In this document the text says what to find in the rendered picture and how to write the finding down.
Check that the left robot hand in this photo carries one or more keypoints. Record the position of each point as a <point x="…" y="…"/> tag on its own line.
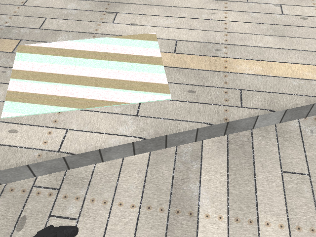
<point x="58" y="231"/>

